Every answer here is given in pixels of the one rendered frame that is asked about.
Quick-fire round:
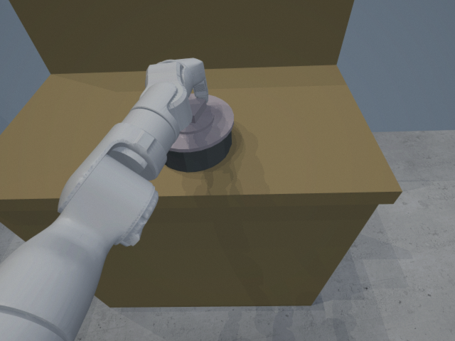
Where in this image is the lid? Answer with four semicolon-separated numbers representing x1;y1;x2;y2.
170;94;234;153

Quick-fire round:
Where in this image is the pot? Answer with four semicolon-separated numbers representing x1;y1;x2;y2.
165;132;232;172

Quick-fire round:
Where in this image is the robot left upper arm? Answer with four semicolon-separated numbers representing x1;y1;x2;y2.
0;154;159;341

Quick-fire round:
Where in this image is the knob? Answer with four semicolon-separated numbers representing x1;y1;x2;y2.
188;97;207;124

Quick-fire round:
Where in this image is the table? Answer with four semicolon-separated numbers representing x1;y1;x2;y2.
0;0;402;308

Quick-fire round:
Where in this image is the robot left hand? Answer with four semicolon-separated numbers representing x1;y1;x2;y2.
157;58;208;122

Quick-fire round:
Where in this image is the robot left forearm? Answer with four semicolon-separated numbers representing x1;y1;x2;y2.
58;60;193;213

